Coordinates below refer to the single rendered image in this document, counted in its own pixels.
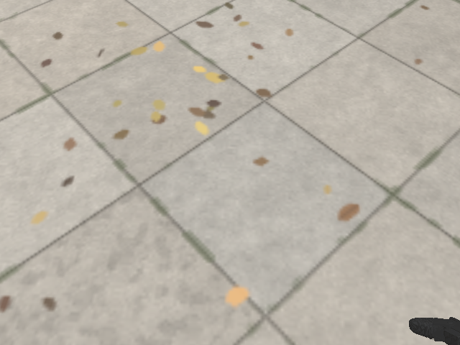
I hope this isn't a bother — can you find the right robot hand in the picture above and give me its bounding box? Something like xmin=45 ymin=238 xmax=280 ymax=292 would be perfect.
xmin=409 ymin=317 xmax=460 ymax=345

